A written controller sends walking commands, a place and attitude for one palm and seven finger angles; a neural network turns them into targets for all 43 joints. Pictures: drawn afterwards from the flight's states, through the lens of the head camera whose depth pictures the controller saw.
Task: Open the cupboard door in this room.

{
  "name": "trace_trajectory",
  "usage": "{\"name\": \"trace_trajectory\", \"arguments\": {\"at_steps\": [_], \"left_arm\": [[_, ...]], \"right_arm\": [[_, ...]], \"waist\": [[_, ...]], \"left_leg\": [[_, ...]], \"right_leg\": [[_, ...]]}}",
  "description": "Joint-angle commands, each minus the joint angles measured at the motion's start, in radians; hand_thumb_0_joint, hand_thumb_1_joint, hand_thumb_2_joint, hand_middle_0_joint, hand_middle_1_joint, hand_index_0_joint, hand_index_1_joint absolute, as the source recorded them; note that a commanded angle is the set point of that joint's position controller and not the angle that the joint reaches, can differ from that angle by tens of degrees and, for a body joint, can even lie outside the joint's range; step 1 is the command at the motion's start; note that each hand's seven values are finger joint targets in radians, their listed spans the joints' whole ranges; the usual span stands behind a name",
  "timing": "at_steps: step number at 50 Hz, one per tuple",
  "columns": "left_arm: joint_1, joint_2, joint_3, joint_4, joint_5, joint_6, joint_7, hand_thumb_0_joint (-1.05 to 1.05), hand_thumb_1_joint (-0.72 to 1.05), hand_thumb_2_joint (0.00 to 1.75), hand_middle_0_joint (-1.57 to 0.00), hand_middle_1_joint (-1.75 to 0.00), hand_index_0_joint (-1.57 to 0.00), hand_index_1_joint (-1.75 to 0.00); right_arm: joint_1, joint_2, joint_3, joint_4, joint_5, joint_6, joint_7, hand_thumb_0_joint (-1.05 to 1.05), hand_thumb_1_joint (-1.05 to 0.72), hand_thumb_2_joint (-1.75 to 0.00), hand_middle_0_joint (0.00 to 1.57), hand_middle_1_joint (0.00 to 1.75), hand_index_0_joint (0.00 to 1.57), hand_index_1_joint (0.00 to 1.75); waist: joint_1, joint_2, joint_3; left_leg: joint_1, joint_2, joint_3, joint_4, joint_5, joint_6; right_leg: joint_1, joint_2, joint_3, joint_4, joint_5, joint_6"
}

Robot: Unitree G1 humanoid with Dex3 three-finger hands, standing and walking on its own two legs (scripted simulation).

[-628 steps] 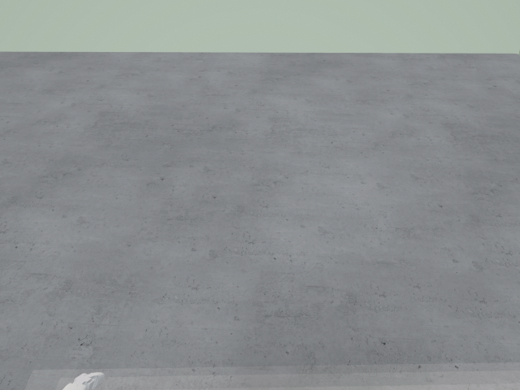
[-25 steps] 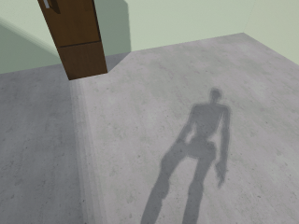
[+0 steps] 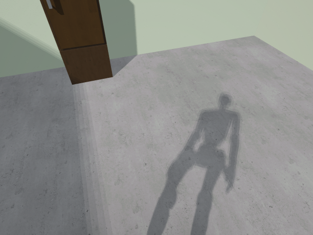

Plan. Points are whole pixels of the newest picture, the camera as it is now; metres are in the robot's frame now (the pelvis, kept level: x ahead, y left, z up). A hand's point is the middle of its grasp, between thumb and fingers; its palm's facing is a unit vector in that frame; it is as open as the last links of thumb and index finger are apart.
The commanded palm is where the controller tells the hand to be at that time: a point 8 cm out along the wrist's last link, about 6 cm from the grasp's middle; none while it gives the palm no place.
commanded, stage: turn or walk to find it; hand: left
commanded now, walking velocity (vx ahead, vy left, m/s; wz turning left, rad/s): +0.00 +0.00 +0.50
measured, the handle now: out of the picture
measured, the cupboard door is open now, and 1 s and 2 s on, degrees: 0 0 0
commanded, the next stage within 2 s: stand and wait in 0.06 s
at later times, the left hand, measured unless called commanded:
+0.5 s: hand out of the picture -0.01 +0.17 -0.18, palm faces +0.07 -0.98 -0.20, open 7.4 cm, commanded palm none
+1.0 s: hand out of the picture +0.06 +0.20 -0.17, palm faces +0.22 -0.94 -0.26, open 7.4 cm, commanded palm none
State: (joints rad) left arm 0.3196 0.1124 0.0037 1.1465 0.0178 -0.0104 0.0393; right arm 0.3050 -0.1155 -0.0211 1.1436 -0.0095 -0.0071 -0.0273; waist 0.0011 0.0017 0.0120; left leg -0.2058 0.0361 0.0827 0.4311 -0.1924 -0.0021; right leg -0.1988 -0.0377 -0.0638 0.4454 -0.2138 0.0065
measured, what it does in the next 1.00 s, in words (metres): lifts its right foot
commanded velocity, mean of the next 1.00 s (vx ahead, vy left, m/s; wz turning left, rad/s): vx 0.00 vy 0.00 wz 0.26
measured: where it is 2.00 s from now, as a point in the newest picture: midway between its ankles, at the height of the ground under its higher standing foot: outside the picture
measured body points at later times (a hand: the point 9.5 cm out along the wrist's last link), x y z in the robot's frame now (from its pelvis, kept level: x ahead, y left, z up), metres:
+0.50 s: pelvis +0.00 -0.01 +0.00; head +0.01 -0.01 +0.45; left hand -0.01 +0.22 -0.16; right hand +0.02 -0.23 -0.16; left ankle +0.03 +0.12 -0.74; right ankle +0.02 -0.12 -0.74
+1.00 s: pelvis +0.00 -0.02 -0.01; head +0.05 -0.02 +0.44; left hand +0.05 +0.25 -0.15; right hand +0.08 -0.24 -0.16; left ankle +0.03 +0.12 -0.74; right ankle -0.02 -0.14 -0.71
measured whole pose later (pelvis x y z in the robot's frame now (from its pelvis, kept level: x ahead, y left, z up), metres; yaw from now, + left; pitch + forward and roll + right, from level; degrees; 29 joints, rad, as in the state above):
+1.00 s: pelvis +0.00 -0.02 -0.01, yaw +13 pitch +2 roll +0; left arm 0.12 0.20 0.05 0.97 0.01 0.03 0.03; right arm 0.24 -0.18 -0.05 0.99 -0.03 0.02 -0.01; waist -0.03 0.03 0.06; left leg -0.36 -0.03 -0.13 0.50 -0.18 -0.01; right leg -0.35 -0.01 -0.04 0.84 -0.49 0.04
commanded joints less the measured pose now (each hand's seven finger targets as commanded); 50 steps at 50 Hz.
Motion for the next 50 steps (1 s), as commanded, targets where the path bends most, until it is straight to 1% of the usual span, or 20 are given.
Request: {"name": "trace_trajectory", "arguments": {"at_steps": [1, 5, 12, 20, 23, 27, 31, 34, 36, 37, 38, 39, 40, 41, 42, 43, 44, 46, 48, 50], "left_arm": [[0.058, 0.099, 0.017, -0.036, -0.004, -0.001, 0.003, 0.0, 0.9, 0.9, -0.2, -0.3, -0.2, -0.3], [0.052, 0.103, 0.026, -0.056, -0.001, 0.007, 0.003, 0.0, 0.9, 0.9, -0.2, -0.3, -0.2, -0.3], [0.036, 0.117, 0.022, -0.052, -0.002, -0.005, 0.001, 0.0, 0.9, 0.9, -0.2, -0.3, -0.2, -0.3], [0.005, 0.167, 0.026, -0.048, -0.003, -0.012, -0.005, 0.0, 0.9, 0.9, -0.2, -0.3, -0.2, -0.3], [-0.006, 0.187, 0.03, -0.047, -0.002, -0.015, -0.008, 0.0, 0.9, 0.9, -0.2, -0.3, -0.2, -0.3], [0.0, 0.158, 0.032, -0.06, -0.006, 0.003, -0.003, 0.0, 0.9, 0.9, -0.2, -0.3, -0.2, -0.3], [-0.017, 0.188, 0.049, -0.091, -0.005, 0.012, -0.003, 0.0, 0.9, 0.9, -0.2, -0.3, -0.2, -0.3], [-0.05, 0.216, 0.065, -0.124, -0.002, 0.018, -0.003, 0.0, 0.9, 0.9, -0.2, -0.3, -0.2, -0.3], [-0.08, 0.228, 0.073, -0.148, 0.0, 0.018, -0.003, 0.0, 0.9, 0.9, -0.2, -0.3, -0.2, -0.3], [-0.102, 0.228, 0.074, -0.16, 0.001, 0.022, -0.003, 0.0, 0.9, 0.9, -0.2, -0.3, -0.2, -0.3], [-0.118, 0.222, 0.077, -0.172, 0.002, 0.024, -0.004, 0.0, 0.9, 0.9, -0.2, -0.3, -0.2, -0.3], [-0.12, 0.211, 0.075, -0.182, -0.001, 0.027, -0.006, 0.0, 0.9, 0.9, -0.2, -0.3, -0.2, -0.3], [-0.113, 0.187, 0.074, -0.187, -0.005, 0.028, -0.007, 0.0, 0.9, 0.9, -0.2, -0.3, -0.2, -0.3], [-0.109, 0.167, 0.07, -0.198, -0.006, 0.029, -0.007, 0.0, 0.9, 0.9, -0.2, -0.3, -0.2, -0.3], [-0.125, 0.168, 0.066, -0.21, -0.003, 0.03, -0.006, 0.0, 0.9, 0.9, -0.2, -0.3, -0.2, -0.3], [-0.146, 0.168, 0.068, -0.22, -0.002, 0.029, -0.006, 0.0, 0.9, 0.9, -0.2, -0.3, -0.2, -0.3], [-0.15, 0.163, 0.066, -0.226, -0.003, 0.027, -0.008, 0.0, 0.9, 0.9, -0.2, -0.3, -0.2, -0.3], [-0.159, 0.154, 0.061, -0.233, -0.008, 0.022, -0.013, 0.0, 0.9, 0.9, -0.2, -0.3, -0.2, -0.3], [-0.152, 0.149, 0.058, -0.24, -0.014, 0.021, -0.015, 0.0, 0.9, 0.9, -0.2, -0.3, -0.2, -0.3], [-0.097, 0.156, 0.059, -0.235, -0.017, 0.019, -0.014, 0.0, 0.9, 0.9, -0.2, -0.3, -0.2, -0.3]], "right_arm": [[0.059, -0.093, -0.013, -0.033, -0.001, -0.007, 0.0, 0.0, -0.9, -0.9, 0.2, 0.3, 0.2, 0.3], [0.037, -0.106, -0.019, -0.058, -0.004, 0.001, 0.003, 0.0, -0.9, -0.9, 0.2, 0.3, 0.2, 0.3], [0.041, -0.112, -0.017, -0.054, -0.001, -0.009, 0.003, 0.0, -0.9, -0.9, 0.2, 0.3, 0.2, 0.3], [0.003, -0.154, -0.018, -0.051, -0.001, -0.011, 0.002, 0.0, -0.9, -0.9, 0.2, 0.3, 0.2, 0.3], [-0.012, -0.173, -0.02, -0.053, -0.001, -0.012, 0.002, 0.0, -0.9, -0.9, 0.2, 0.3, 0.2, 0.3], [-0.005, -0.132, -0.011, -0.064, -0.004, 0.001, 0.007, 0.0, -0.9, -0.9, 0.2, 0.3, 0.2, 0.3], [-0.024, -0.144, -0.019, -0.096, -0.007, 0.011, 0.011, 0.0, -0.9, -0.9, 0.2, 0.3, 0.2, 0.3], [-0.014, -0.145, -0.029, -0.119, -0.009, 0.02, 0.014, 0.0, -0.9, -0.9, 0.2, 0.3, 0.2, 0.3], [-0.007, -0.152, -0.036, -0.129, -0.01, 0.022, 0.016, 0.0, -0.9, -0.9, 0.2, 0.3, 0.2, 0.3], [-0.001, -0.16, -0.039, -0.137, -0.01, 0.024, 0.018, 0.0, -0.9, -0.9, 0.2, 0.3, 0.2, 0.3], [0.004, -0.163, -0.041, -0.142, -0.012, 0.021, 0.019, 0.0, -0.9, -0.9, 0.2, 0.3, 0.2, 0.3], [0.0, -0.181, -0.042, -0.153, -0.014, 0.019, 0.02, 0.0, -0.9, -0.9, 0.2, 0.3, 0.2, 0.3], [-0.003, -0.217, -0.046, -0.164, -0.018, 0.014, 0.018, 0.0, -0.9, -0.9, 0.2, 0.3, 0.2, 0.3], [-0.004, -0.253, -0.057, -0.174, -0.018, 0.01, 0.012, 0.0, -0.9, -0.9, 0.2, 0.3, 0.2, 0.3], [0.017, -0.262, -0.063, -0.177, -0.015, 0.004, 0.006, 0.0, -0.9, -0.9, 0.2, 0.3, 0.2, 0.3], [0.021, -0.265, -0.067, -0.173, -0.018, 0.004, 0.001, 0.0, -0.9, -0.9, 0.2, 0.3, 0.2, 0.3], [0.005, -0.269, -0.07, -0.179, -0.019, 0.006, -0.001, 0.0, -0.9, -0.9, 0.2, 0.3, 0.2, 0.3], [-0.014, -0.274, -0.074, -0.19, -0.022, 0.01, -0.001, 0.0, -0.9, -0.9, 0.2, 0.3, 0.2, 0.3], [-0.017, -0.278, -0.079, -0.201, -0.022, 0.015, 0.0, 0.0, -0.9, -0.9, 0.2, 0.3, 0.2, 0.3], [-0.04, -0.28, -0.085, -0.214, -0.02, 0.022, 0.006, 0.0, -0.9, -0.9, 0.2, 0.3, 0.2, 0.3]], "waist": [[0.001, 0.014, 0.104], [0.007, 0.021, 0.092], [0.001, -0.009, 0.039], [-0.001, -0.008, 0.086], [0.001, -0.012, 0.082], [0.007, 0.004, 0.073], [0.012, -0.032, 0.046], [0.006, -0.09, 0.027], [-0.005, -0.09, 0.007], [-0.013, -0.069, 0.007], [-0.017, -0.014, 0.015], [-0.015, 0.051, 0.025], [-0.015, 0.167, 0.023], [-0.015, 0.262, 0.011], [-0.029, 0.269, -0.007], [-0.032, 0.227, -0.026], [-0.024, 0.202, -0.044], [-0.024, 0.168, -0.07], [-0.022, 0.135, -0.09], [-0.002, 0.136, -0.113]], "left_leg": [[-0.058, 0.076, -0.126, -0.103, -0.083, 0.026], [-0.106, 0.081, -0.161, -0.092, -0.114, 0.037], [-0.053, 0.071, -0.147, -0.064, -0.013, 0.031], [-0.029, 0.065, -0.131, -0.089, -0.044, 0.024], [-0.022, 0.065, -0.131, -0.095, -0.051, 0.025], [-0.081, 0.062, -0.134, -0.051, 0.0, 0.017], [-0.131, 0.044, -0.126, 0.032, 0.025, 0.013], [-0.147, 0.03, -0.1, 0.132, 0.0, 0.007], [-0.126, 0.035, -0.092, 0.182, 0.006, 0.003], [-0.125, 0.044, -0.113, 0.177, 0.013, 0.008], [-0.138, 0.061, -0.155, 0.132, 0.044, 0.018], [-0.162, 0.086, -0.238, 0.06, 0.076, 0.038], [-0.178, 0.14, -0.38, -0.047, 0.101, 0.076], [-0.131, 0.207, -0.522, -0.13, 0.134, 0.137], [-0.07, 0.24, -0.586, -0.157, 0.179, 0.189], [-0.033, 0.249, -0.597, -0.14, 0.216, 0.216], [0.0, 0.241, -0.577, -0.113, 0.246, 0.225], [0.032, 0.199, -0.521, -0.081, 0.287, 0.208], [0.035, 0.175, -0.514, -0.061, 0.326, 0.197], [0.012, 0.132, -0.48, -0.032, 0.317, 0.161]], "right_leg": [[-0.079, -0.077, 0.063, -0.085, -0.062, -0.007], [-0.078, -0.077, 0.039, -0.052, -0.091, -0.002], [-0.042, -0.088, 0.048, -0.068, -0.03, -0.01], [-0.06, -0.093, 0.068, -0.126, -0.082, -0.018], [-0.054, -0.094, 0.072, -0.137, -0.091, -0.02], [-0.021, -0.106, 0.042, -0.095, -0.073, -0.011], [-0.011, -0.154, 0.043, -0.077, -0.071, -0.028], [-0.032, -0.217, 0.056, -0.089, -0.095, -0.063], [-0.052, -0.248, 0.05, -0.065, -0.061, -0.081], [-0.067, -0.238, 0.028, -0.036, -0.071, -0.074], [-0.073, -0.207, -0.007, 0.018, -0.076, -0.056], [-0.076, -0.148, -0.048, 0.093, -0.099, -0.026], [-0.077, -0.068, -0.08, 0.21, -0.126, 0.011], [-0.135, -0.008, -0.072, 0.341, -0.209, 0.027], [-0.206, -0.007, -0.012, 0.462, -0.322, 0.023], [-0.249, -0.01, 0.036, 0.533, -0.346, 0.021], [-0.273, -0.011, 0.059, 0.547, -0.34, 0.023], [-0.257, 0.003, 0.063, 0.483, -0.315, 0.03], [-0.205, 0.021, 0.059, 0.367, -0.29, 0.035], [-0.1, 0.04, 0.041, 0.183, -0.2, 0.038]]}}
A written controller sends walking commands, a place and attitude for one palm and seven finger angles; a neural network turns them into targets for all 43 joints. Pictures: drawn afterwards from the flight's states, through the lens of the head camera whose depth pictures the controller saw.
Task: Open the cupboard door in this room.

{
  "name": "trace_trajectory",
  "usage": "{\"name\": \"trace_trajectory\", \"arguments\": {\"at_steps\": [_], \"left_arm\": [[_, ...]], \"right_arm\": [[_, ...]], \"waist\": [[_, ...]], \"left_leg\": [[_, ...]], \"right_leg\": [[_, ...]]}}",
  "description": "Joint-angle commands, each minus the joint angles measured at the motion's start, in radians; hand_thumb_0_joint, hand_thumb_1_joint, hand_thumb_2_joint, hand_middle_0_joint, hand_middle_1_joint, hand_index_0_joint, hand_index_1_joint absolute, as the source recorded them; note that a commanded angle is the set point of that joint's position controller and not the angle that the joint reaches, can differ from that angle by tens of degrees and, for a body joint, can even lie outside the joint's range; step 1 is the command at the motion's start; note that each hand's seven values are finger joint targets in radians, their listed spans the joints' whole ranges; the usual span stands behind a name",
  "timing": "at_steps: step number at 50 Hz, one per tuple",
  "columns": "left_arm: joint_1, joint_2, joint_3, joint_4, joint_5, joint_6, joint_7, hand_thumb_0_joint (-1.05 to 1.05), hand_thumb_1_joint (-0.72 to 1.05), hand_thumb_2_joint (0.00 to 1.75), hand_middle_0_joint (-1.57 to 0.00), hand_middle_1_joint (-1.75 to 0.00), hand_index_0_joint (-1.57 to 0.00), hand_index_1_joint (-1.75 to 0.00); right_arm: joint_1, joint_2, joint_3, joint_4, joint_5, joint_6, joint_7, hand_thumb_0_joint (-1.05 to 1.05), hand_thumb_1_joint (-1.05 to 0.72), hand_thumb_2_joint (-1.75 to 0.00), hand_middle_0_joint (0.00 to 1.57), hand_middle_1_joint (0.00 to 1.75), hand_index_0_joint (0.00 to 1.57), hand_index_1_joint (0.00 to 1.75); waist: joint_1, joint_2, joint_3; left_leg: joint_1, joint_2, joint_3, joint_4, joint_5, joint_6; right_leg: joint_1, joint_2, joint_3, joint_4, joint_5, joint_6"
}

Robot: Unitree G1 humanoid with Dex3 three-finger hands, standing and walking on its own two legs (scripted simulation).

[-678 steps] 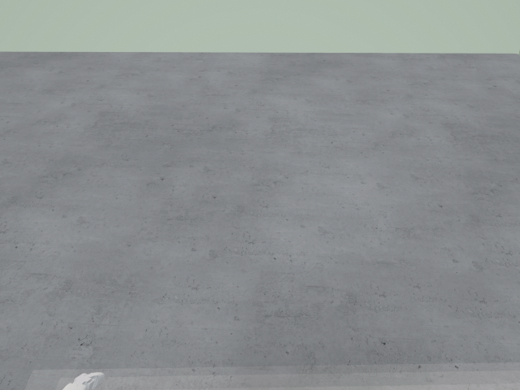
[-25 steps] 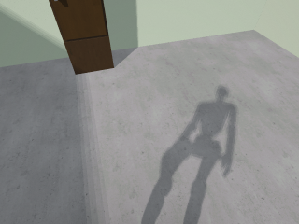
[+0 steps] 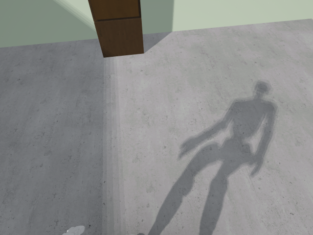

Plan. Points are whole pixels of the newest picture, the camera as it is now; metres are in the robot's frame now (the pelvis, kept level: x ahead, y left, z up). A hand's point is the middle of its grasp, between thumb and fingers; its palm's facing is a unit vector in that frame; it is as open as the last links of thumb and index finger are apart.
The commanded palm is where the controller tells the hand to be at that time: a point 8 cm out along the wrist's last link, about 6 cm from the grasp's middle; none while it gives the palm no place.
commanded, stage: turn or walk to find it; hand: left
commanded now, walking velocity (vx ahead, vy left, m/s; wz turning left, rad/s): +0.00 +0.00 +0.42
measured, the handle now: out of the picture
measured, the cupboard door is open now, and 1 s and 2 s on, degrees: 0 0 0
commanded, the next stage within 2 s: stand and wait in 1.36 s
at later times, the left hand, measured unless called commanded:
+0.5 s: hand out of the picture -0.06 +0.17 -0.17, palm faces +0.27 -0.93 -0.26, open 7.4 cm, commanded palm none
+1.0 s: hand out of the picture +0.00 +0.19 -0.15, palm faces +0.42 -0.86 -0.30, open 7.4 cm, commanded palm none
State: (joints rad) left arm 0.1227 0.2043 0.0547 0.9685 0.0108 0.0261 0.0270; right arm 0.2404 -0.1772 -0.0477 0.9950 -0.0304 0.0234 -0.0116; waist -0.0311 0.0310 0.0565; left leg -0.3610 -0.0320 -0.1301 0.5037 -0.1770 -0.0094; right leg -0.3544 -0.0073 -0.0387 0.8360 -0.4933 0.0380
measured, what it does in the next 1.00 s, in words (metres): steps on the spot, turning left: right foot, then left foot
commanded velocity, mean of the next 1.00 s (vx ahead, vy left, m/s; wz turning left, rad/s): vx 0.00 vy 0.00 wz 0.42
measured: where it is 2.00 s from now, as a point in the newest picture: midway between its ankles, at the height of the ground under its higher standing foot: outside the picture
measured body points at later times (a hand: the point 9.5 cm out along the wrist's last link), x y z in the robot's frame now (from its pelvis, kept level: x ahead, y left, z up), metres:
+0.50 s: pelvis -0.01 -0.02 +0.00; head +0.05 -0.01 +0.44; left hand -0.08 +0.22 -0.15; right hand +0.16 -0.24 -0.15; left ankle -0.06 +0.11 -0.72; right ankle -0.03 -0.12 -0.74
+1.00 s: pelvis -0.01 -0.04 -0.01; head +0.03 -0.06 +0.44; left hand -0.02 +0.23 -0.12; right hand +0.15 -0.25 -0.17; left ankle -0.07 +0.08 -0.70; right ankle +0.05 -0.13 -0.74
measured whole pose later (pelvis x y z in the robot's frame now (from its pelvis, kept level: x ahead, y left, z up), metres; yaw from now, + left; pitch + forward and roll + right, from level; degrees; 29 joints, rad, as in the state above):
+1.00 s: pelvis -0.01 -0.04 -0.01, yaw +26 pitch -1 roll +1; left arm 0.16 0.20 0.03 0.90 0.02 -0.01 0.02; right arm 0.20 -0.24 -0.08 0.97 -0.02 0.07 0.01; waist -0.02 0.05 0.06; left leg -0.38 -0.03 -0.07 0.87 -0.47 -0.02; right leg -0.29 -0.06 -0.11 0.62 -0.31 -0.01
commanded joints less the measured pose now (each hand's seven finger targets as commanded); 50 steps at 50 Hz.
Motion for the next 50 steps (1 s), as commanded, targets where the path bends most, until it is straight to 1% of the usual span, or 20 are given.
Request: {"name": "trace_trajectory", "arguments": {"at_steps": [1, 2, 4, 5, 7, 10, 21, 24, 25, 26, 27, 28, 31, 34, 41, 44, 45, 47, 48, 50], "left_arm": [[0.133, 0.074, 0.01, -0.049, -0.009, -0.021, 0.0, 0.0, 0.9, 0.9, -0.2, -0.3, -0.2, -0.3], [0.17, 0.105, 0.016, -0.043, -0.005, -0.027, 0.003, 0.0, 0.9, 0.9, -0.2, -0.3, -0.2, -0.3], [0.144, 0.246, 0.044, -0.069, 0.016, -0.031, 0.011, 0.0, 0.9, 0.9, -0.2, -0.3, -0.2, -0.3], [0.129, 0.22, 0.044, -0.085, 0.009, -0.036, 0.013, 0.0, 0.9, 0.9, -0.2, -0.3, -0.2, -0.3], [0.054, 0.169, 0.03, -0.092, 0.007, -0.035, 0.013, 0.0, 0.9, 0.9, -0.2, -0.3, -0.2, -0.3], [0.068, 0.142, 0.014, -0.094, 0.01, -0.045, 0.006, 0.0, 0.9, 0.9, -0.2, -0.3, -0.2, -0.3], [0.259, 0.207, 0.029, -0.025, 0.023, -0.035, 0.011, 0.0, 0.9, 0.9, -0.2, -0.3, -0.2, -0.3], [0.225, 0.219, 0.031, -0.014, 0.016, -0.031, 0.008, 0.0, 0.9, 0.9, -0.2, -0.3, -0.2, -0.3], [0.207, 0.213, 0.031, -0.017, 0.007, -0.03, 0.006, 0.0, 0.9, 0.9, -0.2, -0.3, -0.2, -0.3], [0.217, 0.178, 0.027, -0.037, 0.0, -0.026, 0.001, 0.0, 0.9, 0.9, -0.2, -0.3, -0.2, -0.3], [0.198, 0.124, 0.004, -0.064, 0.004, -0.025, -0.005, 0.0, 0.9, 0.9, -0.2, -0.3, -0.2, -0.3], [0.142, 0.125, 0.0, -0.076, 0.007, -0.008, 0.005, 0.0, 0.9, 0.9, -0.2, -0.3, -0.2, -0.3], [0.097, 0.134, 0.013, -0.055, 0.002, -0.003, -0.004, 0.0, 0.9, 0.9, -0.2, -0.3, -0.2, -0.3], [0.125, 0.123, 0.012, -0.045, 0.003, 0.0, -0.012, 0.0, 0.9, 0.9, -0.2, -0.3, -0.2, -0.3], [0.09, 0.107, 0.008, -0.088, 0.0, -0.001, -0.012, 0.0, 0.9, 0.9, -0.2, -0.3, -0.2, -0.3], [0.166, 0.116, 0.014, -0.075, -0.001, -0.016, -0.011, 0.0, 0.9, 0.9, -0.2, -0.3, -0.2, -0.3], [0.204, 0.139, 0.019, -0.07, 0.003, -0.027, -0.008, 0.0, 0.9, 0.9, -0.2, -0.3, -0.2, -0.3], [0.213, 0.285, 0.042, -0.088, 0.02, -0.04, 0.003, 0.0, 0.9, 0.9, -0.2, -0.3, -0.2, -0.3], [0.191, 0.259, 0.046, -0.095, 0.011, -0.041, 0.007, 0.0, 0.9, 0.9, -0.2, -0.3, -0.2, -0.3], [0.08, 0.198, 0.029, -0.123, 0.007, -0.037, 0.005, 0.0, 0.9, 0.9, -0.2, -0.3, -0.2, -0.3]], "right_arm": [[0.012, -0.214, -0.059, -0.072, 0.004, -0.004, -0.006, 0.0, -0.9, -0.9, 0.2, 0.3, 0.2, 0.3], [-0.003, -0.195, -0.059, -0.082, 0.011, -0.002, -0.001, 0.0, -0.9, -0.9, 0.2, 0.3, 0.2, 0.3], [-0.035, -0.11, -0.046, -0.129, 0.013, -0.002, 0.008, 0.0, -0.9, -0.9, 0.2, 0.3, 0.2, 0.3], [-0.063, -0.151, -0.056, -0.123, -0.002, 0.011, 0.006, 0.0, -0.9, -0.9, 0.2, 0.3, 0.2, 0.3], [-0.047, -0.137, -0.058, -0.092, 0.004, 0.027, 0.013, 0.0, -0.9, -0.9, 0.2, 0.3, 0.2, 0.3], [-0.024, -0.128, -0.047, -0.068, 0.008, 0.029, 0.021, 0.0, -0.9, -0.9, 0.2, 0.3, 0.2, 0.3], [-0.208, -0.12, -0.005, -0.107, 0.023, 0.012, 0.019, 0.0, -0.9, -0.9, 0.2, 0.3, 0.2, 0.3], [-0.145, -0.13, -0.006, -0.091, 0.023, 0.002, 0.016, 0.0, -0.9, -0.9, 0.2, 0.3, 0.2, 0.3], [-0.092, -0.156, -0.012, -0.076, 0.019, -0.006, 0.017, 0.0, -0.9, -0.9, 0.2, 0.3, 0.2, 0.3], [-0.046, -0.239, -0.032, -0.073, 0.009, -0.017, 0.015, 0.0, -0.9, -0.9, 0.2, 0.3, 0.2, 0.3], [0.007, -0.319, -0.052, -0.064, 0.016, -0.011, 0.015, 0.0, -0.9, -0.9, 0.2, 0.3, 0.2, 0.3], [0.04, -0.315, -0.055, -0.042, 0.023, -0.008, 0.006, 0.0, -0.9, -0.9, 0.2, 0.3, 0.2, 0.3], [-0.075, -0.236, -0.036, -0.065, 0.015, -0.011, -0.009, 0.0, -0.9, -0.9, 0.2, 0.3, 0.2, 0.3], [-0.102, -0.231, -0.036, -0.083, 0.016, -0.018, -0.004, 0.0, -0.9, -0.9, 0.2, 0.3, 0.2, 0.3], [-0.095, -0.237, -0.054, -0.1, 0.006, -0.008, 0.005, 0.0, -0.9, -0.9, 0.2, 0.3, 0.2, 0.3], [-0.113, -0.233, -0.058, -0.112, 0.009, -0.001, 0.006, 0.0, -0.9, -0.9, 0.2, 0.3, 0.2, 0.3], [-0.105, -0.212, -0.057, -0.117, 0.014, -0.003, 0.009, 0.0, -0.9, -0.9, 0.2, 0.3, 0.2, 0.3], [-0.08, -0.123, -0.043, -0.154, 0.021, 0.0, 0.015, 0.0, -0.9, -0.9, 0.2, 0.3, 0.2, 0.3], [-0.09, -0.16, -0.052, -0.142, 0.013, 0.018, 0.011, 0.0, -0.9, -0.9, 0.2, 0.3, 0.2, 0.3], [-0.067, -0.157, -0.057, -0.104, 0.01, 0.026, 0.021, 0.0, -0.9, -0.9, 0.2, 0.3, 0.2, 0.3]], "waist": [[0.045, 0.101, -0.166], [0.063, 0.058, -0.162], [0.073, -0.3, -0.06], [0.075, -0.269, -0.022], [0.017, -0.14, 0.036], [0.01, -0.187, 0.011], [0.099, -0.24, -0.085], [0.055, -0.238, -0.107], [0.018, -0.19, -0.134], [-0.001, 0.006, -0.186], [-0.019, 0.234, -0.19], [-0.04, 0.183, -0.178], [0.006, 0.143, -0.076], [0.027, 0.101, -0.076], [0.022, 0.142, -0.054], [0.063, 0.125, -0.076], [0.081, 0.058, -0.098], [0.085, -0.325, -0.089], [0.09, -0.311, -0.084], [0.037, -0.197, -0.013]], "left_leg": [[0.127, 0.165, -0.241, -0.081, 0.251, 0.135], [0.035, 0.122, -0.201, -0.037, 0.149, 0.089], [-0.271, -0.044, 0.058, 0.292, -0.308, -0.021], [-0.252, 0.006, 0.024, 0.464, -0.361, -0.015], [-0.224, 0.033, 0.031, 0.644, -0.295, -0.016], [-0.209, 0.038, 0.085, 0.702, -0.204, -0.042], [-0.086, 0.046, 0.189, 0.274, -0.289, -0.037], [0.075, 0.032, 0.232, 0.033, -0.13, -0.02], [0.208, 0.055, 0.221, -0.106, 0.028, -0.004], [0.417, 0.229, 0.019, -0.125, 0.319, 0.071], [0.505, 0.442, -0.194, -0.098, 0.739, 0.193], [0.445, 0.445, -0.168, -0.098, 0.774, 0.236], [0.318, 0.317, -0.064, -0.103, 0.622, 0.199], [0.26, 0.273, -0.027, -0.132, 0.493, 0.176], [0.155, 0.247, -0.105, -0.129, 0.348, 0.172], [0.075, 0.212, -0.119, -0.054, 0.267, 0.135], [0.022, 0.165, -0.092, 0.024, 0.17, 0.091], [-0.199, -0.021, 0.09, 0.428, -0.421, -0.016], [-0.169, 0.018, 0.03, 0.58, -0.418, -0.006], [-0.188, 0.047, 0.041, 0.73, -0.287, -0.013]], "right_leg": [[0.145, 0.014, 0.002, -0.337, 0.172, 0.007], [0.262, -0.018, 0.015, -0.463, 0.266, 0.004], [0.317, -0.414, 0.387, -0.584, 0.265, -0.151], [0.19, -0.451, 0.391, -0.589, 0.349, -0.186], [0.098, -0.371, 0.256, -0.546, 0.471, -0.185], [0.17, -0.281, 0.081, -0.474, 0.696, -0.155], [0.383, -0.325, 0.049, -0.37, 0.983, -0.183], [0.333, -0.301, -0.01, -0.291, 0.944, -0.126], [0.265, -0.285, -0.053, -0.202, 0.88, -0.084], [0.047, -0.206, -0.119, -0.033, 0.57, -0.018], [-0.16, -0.112, -0.116, 0.154, -0.12, 0.025], [-0.177, -0.109, -0.026, 0.223, -0.173, 0.032], [-0.189, -0.109, 0.018, 0.277, -0.019, 0.038], [-0.143, -0.096, 0.004, 0.234, 0.048, 0.048], [-0.015, -0.049, -0.024, -0.045, 0.067, 0.043], [0.15, -0.033, -0.038, -0.283, 0.208, 0.034], [0.248, -0.067, -0.015, -0.419, 0.305, 0.029], [0.302, -0.476, 0.356, -0.536, 0.537, -0.141], [0.19, -0.474, 0.35, -0.565, 0.454, -0.183], [0.119, -0.376, 0.212, -0.554, 0.357, -0.164]]}}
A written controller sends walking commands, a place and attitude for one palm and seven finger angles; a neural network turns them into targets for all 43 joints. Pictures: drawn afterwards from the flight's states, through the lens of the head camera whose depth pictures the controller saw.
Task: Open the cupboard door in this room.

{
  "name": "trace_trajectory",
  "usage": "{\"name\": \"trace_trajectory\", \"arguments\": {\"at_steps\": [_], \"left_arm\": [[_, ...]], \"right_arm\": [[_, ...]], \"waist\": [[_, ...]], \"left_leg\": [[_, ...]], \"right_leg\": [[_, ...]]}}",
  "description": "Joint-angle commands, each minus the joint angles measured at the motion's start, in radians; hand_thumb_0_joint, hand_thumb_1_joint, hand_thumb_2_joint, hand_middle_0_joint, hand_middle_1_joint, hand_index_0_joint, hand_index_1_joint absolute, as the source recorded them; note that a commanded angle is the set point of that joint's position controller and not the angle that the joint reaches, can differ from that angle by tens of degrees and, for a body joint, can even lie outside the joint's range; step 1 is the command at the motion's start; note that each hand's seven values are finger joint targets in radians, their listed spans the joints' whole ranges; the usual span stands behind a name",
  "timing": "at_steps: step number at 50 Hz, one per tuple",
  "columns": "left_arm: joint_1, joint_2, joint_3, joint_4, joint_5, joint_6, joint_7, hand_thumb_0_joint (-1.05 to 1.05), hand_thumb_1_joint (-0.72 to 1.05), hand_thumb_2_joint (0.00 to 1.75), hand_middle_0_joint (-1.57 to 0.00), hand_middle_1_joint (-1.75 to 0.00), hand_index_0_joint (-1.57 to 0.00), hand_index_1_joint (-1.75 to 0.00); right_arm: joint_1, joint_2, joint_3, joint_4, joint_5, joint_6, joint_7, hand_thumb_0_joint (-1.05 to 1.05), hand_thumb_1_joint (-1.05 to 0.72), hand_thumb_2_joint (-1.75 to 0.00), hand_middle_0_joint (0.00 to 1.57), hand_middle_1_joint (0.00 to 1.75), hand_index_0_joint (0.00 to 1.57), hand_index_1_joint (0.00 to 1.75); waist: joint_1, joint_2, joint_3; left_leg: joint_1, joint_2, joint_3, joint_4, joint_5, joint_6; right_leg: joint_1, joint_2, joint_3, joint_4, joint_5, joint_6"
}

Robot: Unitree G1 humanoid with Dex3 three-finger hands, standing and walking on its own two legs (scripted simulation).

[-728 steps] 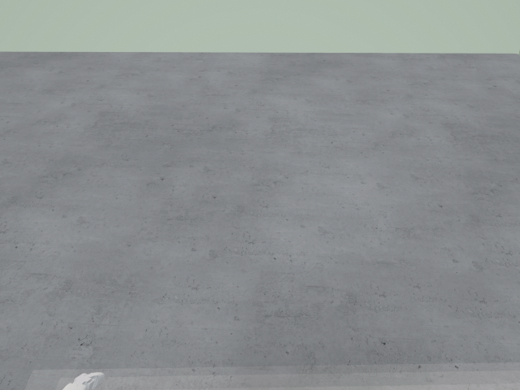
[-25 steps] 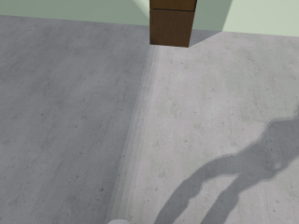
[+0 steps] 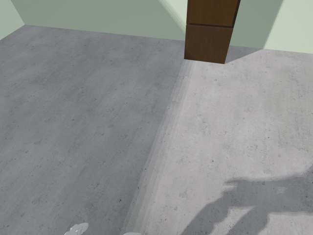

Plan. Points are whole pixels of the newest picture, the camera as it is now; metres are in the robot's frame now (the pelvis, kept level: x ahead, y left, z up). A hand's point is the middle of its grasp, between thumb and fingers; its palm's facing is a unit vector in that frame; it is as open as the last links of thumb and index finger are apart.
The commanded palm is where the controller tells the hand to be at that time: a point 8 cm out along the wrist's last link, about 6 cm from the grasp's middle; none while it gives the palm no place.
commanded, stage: turn or walk to find it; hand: left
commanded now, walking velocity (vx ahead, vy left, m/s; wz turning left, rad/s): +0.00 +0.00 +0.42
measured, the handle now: out of the picture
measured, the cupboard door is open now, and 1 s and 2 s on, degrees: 0 0 0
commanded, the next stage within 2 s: stand and wait in 0.36 s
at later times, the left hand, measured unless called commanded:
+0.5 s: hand out of the picture -0.05 +0.26 -0.17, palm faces +0.25 -0.94 -0.24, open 7.4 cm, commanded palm none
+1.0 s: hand out of the picture -0.06 +0.20 -0.16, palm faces +0.29 -0.93 -0.23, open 7.3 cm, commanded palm none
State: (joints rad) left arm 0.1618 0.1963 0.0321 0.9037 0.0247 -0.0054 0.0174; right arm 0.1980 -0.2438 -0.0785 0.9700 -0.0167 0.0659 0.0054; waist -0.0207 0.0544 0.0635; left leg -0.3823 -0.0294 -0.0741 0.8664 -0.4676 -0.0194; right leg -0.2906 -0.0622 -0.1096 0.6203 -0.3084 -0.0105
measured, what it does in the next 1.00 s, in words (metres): steps on the spot, turning left: left foot, then right foot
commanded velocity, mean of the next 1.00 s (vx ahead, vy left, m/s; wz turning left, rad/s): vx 0.00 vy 0.00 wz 0.18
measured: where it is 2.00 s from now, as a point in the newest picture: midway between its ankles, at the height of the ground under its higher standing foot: outside the picture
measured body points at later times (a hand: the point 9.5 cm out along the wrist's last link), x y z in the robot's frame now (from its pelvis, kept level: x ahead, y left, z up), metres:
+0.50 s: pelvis -0.03 +0.05 +0.01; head -0.01 +0.08 +0.46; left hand -0.06 +0.31 -0.16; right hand +0.10 -0.18 -0.12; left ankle -0.05 +0.13 -0.73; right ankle -0.02 -0.10 -0.67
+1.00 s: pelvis -0.04 +0.02 +0.01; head -0.03 +0.01 +0.46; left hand -0.07 +0.25 -0.14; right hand +0.03 -0.20 -0.16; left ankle -0.07 +0.15 -0.72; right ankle -0.02 -0.08 -0.73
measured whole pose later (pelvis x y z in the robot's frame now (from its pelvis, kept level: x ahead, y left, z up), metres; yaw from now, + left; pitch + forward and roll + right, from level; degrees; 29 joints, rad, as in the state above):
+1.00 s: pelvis -0.04 +0.02 +0.01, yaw +15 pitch -2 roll +1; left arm 0.25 0.15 0.02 1.08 0.02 -0.01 0.03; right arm 0.25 -0.18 -0.04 1.10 -0.01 0.04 -0.02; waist 0.00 0.03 0.03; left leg -0.26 0.02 0.01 0.63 -0.38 -0.01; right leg -0.20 -0.05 -0.11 0.52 -0.29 -0.02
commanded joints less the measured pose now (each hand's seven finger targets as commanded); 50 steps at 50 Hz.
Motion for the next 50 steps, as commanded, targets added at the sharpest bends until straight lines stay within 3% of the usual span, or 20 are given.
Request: {"name": "trace_trajectory", "arguments": {"at_steps": [1, 4, 12, 14, 16, 17, 18, 19, 20, 21, 23, 26, 34, 38, 39, 40, 42, 44, 47, 50], "left_arm": [[0.01, 0.18, 0.042, -0.067, -0.006, -0.006, 0.013, 0.0, 0.9, 0.9, -0.2, -0.3, -0.2, -0.3], [0.026, 0.164, 0.038, -0.061, -0.003, -0.01, 0.015, 0.0, 0.9, 0.9, -0.2, -0.3, -0.2, -0.3], [0.129, 0.221, 0.058, 0.002, 0.008, -0.001, 0.015, 0.0, 0.9, 0.9, -0.2, -0.3, -0.2, -0.3], [0.126, 0.235, 0.063, 0.012, 0.007, 0.003, 0.014, 0.0, 0.9, 0.9, -0.2, -0.3, -0.2, -0.3], [0.095, 0.23, 0.066, 0.015, -0.001, 0.01, 0.012, 0.0, 0.9, 0.9, -0.2, -0.3, -0.2, -0.3], [0.088, 0.209, 0.061, 0.013, -0.01, 0.018, 0.009, 0.0, 0.9, 0.9, -0.2, -0.3, -0.2, -0.3], [0.107, 0.146, 0.055, -0.015, -0.016, 0.027, 0.004, 0.0, 0.9, 0.9, -0.2, -0.3, -0.2, -0.3], [0.048, 0.107, 0.033, -0.048, -0.01, 0.032, 0.003, 0.0, 0.9, 0.9, -0.2, -0.3, -0.2, -0.3], [0.001, 0.11, 0.034, -0.033, -0.006, 0.048, 0.014, 0.0, 0.9, 0.9, -0.2, -0.3, -0.2, -0.3], [-0.001, 0.115, 0.039, -0.013, -0.009, 0.049, 0.009, 0.0, 0.9, 0.9, -0.2, -0.3, -0.2, -0.3], [0.055, 0.109, 0.037, 0.041, -0.006, 0.041, -0.004, 0.0, 0.9, 0.9, -0.2, -0.3, -0.2, -0.3], [0.095, 0.099, 0.025, 0.077, -0.008, 0.037, -0.002, 0.0, 0.9, 0.9, -0.2, -0.3, -0.2, -0.3], [0.072, 0.061, -0.001, 0.097, -0.01, 0.03, 0.007, 0.0, 0.9, 0.9, -0.2, -0.3, -0.2, -0.3], [0.154, 0.069, 0.004, 0.128, -0.012, 0.018, 0.014, 0.0, 0.9, 0.9, -0.2, -0.3, -0.2, -0.3], [0.181, 0.077, 0.004, 0.139, -0.01, 0.008, 0.018, 0.0, 0.9, 0.9, -0.2, -0.3, -0.2, -0.3], [0.184, 0.113, 0.006, 0.141, -0.004, -0.002, 0.023, 0.0, 0.9, 0.9, -0.2, -0.3, -0.2, -0.3], [0.145, 0.171, 0.021, 0.124, -0.006, -0.012, 0.021, 0.0, 0.9, 0.9, -0.2, -0.3, -0.2, -0.3], [0.119, 0.131, 0.016, 0.124, -0.005, -0.012, 0.02, 0.0, 0.9, 0.9, -0.2, -0.3, -0.2, -0.3], [0.097, 0.116, 0.014, 0.131, -0.007, -0.012, 0.02, 0.0, 0.9, 0.9, -0.2, -0.3, -0.2, -0.3], [0.105, 0.107, 0.01, 0.154, -0.014, -0.01, 0.019, 0.0, 0.9, 0.9, -0.2, -0.3, -0.2, -0.3]], "right_arm": [[0.002, -0.081, -0.024, -0.061, -0.005, -0.014, 0.01, 0.0, -0.9, -0.9, 0.2, 0.3, 0.2, 0.3], [0.023, -0.07, -0.018, -0.044, -0.005, -0.008, 0.016, 0.0, -0.9, -0.9, 0.2, 0.3, 0.2, 0.3], [-0.068, -0.04, 0.006, -0.062, 0.008, -0.025, 0.012, 0.0, -0.9, -0.9, 0.2, 0.3, 0.2, 0.3], [-0.042, -0.037, 0.011, -0.057, 0.011, -0.033, 0.007, 0.0, -0.9, -0.9, 0.2, 0.3, 0.2, 0.3], [0.029, -0.043, 0.009, -0.04, 0.008, -0.042, 0.005, 0.0, -0.9, -0.9, 0.2, 0.3, 0.2, 0.3], [0.063, -0.077, 0.002, -0.032, 0.007, -0.049, 0.008, 0.0, -0.9, -0.9, 0.2, 0.3, 0.2, 0.3], [0.088, -0.173, -0.019, -0.04, -0.002, -0.06, 0.005, 0.0, -0.9, -0.9, 0.2, 0.3, 0.2, 0.3], [0.118, -0.236, -0.03, -0.037, -0.003, -0.053, -0.001, 0.0, -0.9, -0.9, 0.2, 0.3, 0.2, 0.3], [0.115, -0.209, -0.026, -0.017, -0.006, -0.057, -0.017, 0.0, -0.9, -0.9, 0.2, 0.3, 0.2, 0.3], [0.057, -0.177, -0.015, -0.024, -0.006, -0.055, -0.025, 0.0, -0.9, -0.9, 0.2, 0.3, 0.2, 0.3], [-0.018, -0.124, 0.007, -0.033, -0.004, -0.065, -0.031, 0.0, -0.9, -0.9, 0.2, 0.3, 0.2, 0.3], [-0.002, -0.103, 0.014, -0.015, 0.004, -0.077, -0.033, 0.0, -0.9, -0.9, 0.2, 0.3, 0.2, 0.3], [0.029, -0.09, 0.01, 0.039, -0.002, -0.072, -0.035, 0.0, -0.9, -0.9, 0.2, 0.3, 0.2, 0.3], [0.002, -0.09, 0.007, 0.041, 0.004, -0.064, -0.029, 0.0, -0.9, -0.9, 0.2, 0.3, 0.2, 0.3], [0.004, -0.068, 0.01, 0.042, 0.009, -0.066, -0.027, 0.0, -0.9, -0.9, 0.2, 0.3, 0.2, 0.3], [0.021, -0.025, 0.016, 0.04, 0.016, -0.069, -0.024, 0.0, -0.9, -0.9, 0.2, 0.3, 0.2, 0.3], [0.017, 0.006, 0.025, 0.026, 0.01, -0.05, -0.022, 0.0, -0.9, -0.9, 0.2, 0.3, 0.2, 0.3], [0.0, -0.006, 0.02, 0.04, 0.003, -0.044, -0.024, 0.0, -0.9, -0.9, 0.2, 0.3, 0.2, 0.3], [0.064, 0.024, 0.029, 0.081, 0.008, -0.046, -0.027, 0.0, -0.9, -0.9, 0.2, 0.3, 0.2, 0.3], [0.102, 0.032, 0.037, 0.113, 0.007, -0.057, -0.032, 0.0, -0.9, -0.9, 0.2, 0.3, 0.2, 0.3]], "waist": [[0.01, -0.211, -0.019], [0.014, -0.228, -0.026], [0.079, -0.237, -0.072], [0.068, -0.243, -0.1], [0.023, -0.223, -0.12], [0.0, -0.117, -0.129], [-0.012, 0.157, -0.131], [-0.038, 0.252, -0.091], [-0.048, 0.262, -0.088], [-0.02, 0.208, -0.045], [0.025, 0.104, -0.036], [0.026, 0.06, -0.077], [0.005, 0.086, -0.052], [0.042, 0.07, -0.055], [0.053, 0.02, -0.064], [0.041, -0.096, -0.073], [0.037, -0.34, -0.035], [0.036, -0.246, 0.029], [0.018, -0.178, -0.024], [0.012, -0.174, -0.046]], "left_leg": [[-0.156, 0.053, 0.003, 0.382, 0.059, -0.013], [-0.135, 0.062, 0.038, 0.348, 0.106, -0.034], [-0.054, 0.073, 0.124, -0.023, -0.017, -0.038], [0.005, 0.064, 0.152, -0.143, 0.006, -0.029], [0.135, 0.059, 0.17, -0.342, 0.161, -0.019], [0.257, 0.091, 0.128, -0.458, 0.279, -0.006], [0.353, 0.308, -0.176, -0.536, 0.457, 0.081], [0.298, 0.447, -0.29, -0.584, 0.61, 0.184], [0.233, 0.412, -0.275, -0.6, 0.55, 0.178], [0.201, 0.369, -0.227, -0.598, 0.476, 0.177], [0.206, 0.298, -0.118, -0.587, 0.499, 0.159], [0.28, 0.27, -0.053, -0.572, 0.628, 0.166], [0.272, 0.277, -0.086, -0.564, 0.619, 0.181], [0.18, 0.238, -0.111, -0.506, 0.547, 0.146], [0.145, 0.201, -0.085, -0.456, 0.49, 0.11], [0.074, 0.134, -0.014, -0.378, 0.368, 0.061], [0.029, 0.028, 0.073, -0.259, 0.035, 0.006], [0.036, 0.051, 0.048, -0.133, 0.008, 0.012], [0.071, 0.063, 0.077, -0.182, 0.056, 0.002], [0.193, 0.075, 0.092, -0.392, 0.237, -0.002]], "right_leg": [[0.05, -0.279, 0.202, -0.325, 0.184, -0.095], [0.063, -0.257, 0.127, -0.327, 0.214, -0.086], [0.199, -0.317, 0.091, -0.26, 0.4, -0.135], [0.206, -0.317, 0.073, -0.213, 0.451, -0.128], [0.148, -0.286, 0.008, -0.131, 0.384, -0.067], [0.046, -0.253, -0.035, -0.033, 0.267, -0.016], [-0.172, -0.125, -0.089, 0.159, -0.035, 0.06], [-0.251, -0.06, -0.043, 0.313, -0.328, 0.081], [-0.234, -0.061, 0.061, 0.397, -0.3, 0.074], [-0.249, -0.059, 0.086, 0.448, -0.231, 0.068], [-0.237, -0.05, 0.093, 0.486, -0.113, 0.072], [-0.215, -0.037, 0.094, 0.451, -0.074, 0.084], [-0.068, -0.018, 0.065, 0.11, -0.129, 0.075], [0.077, -0.009, 0.039, -0.124, 0.029, 0.066], [0.15, -0.031, 0.056, -0.237, 0.124, 0.061], [0.204, -0.131, 0.167, -0.281, 0.182, 0.026], [0.11, -0.301, 0.338, -0.372, 0.162, -0.112], [0.037, -0.282, 0.316, -0.365, 0.229, -0.164], [0.108, -0.222, 0.188, -0.272, 0.429, -0.136], [0.077, -0.179, 0.15, -0.226, 0.342, -0.081]]}}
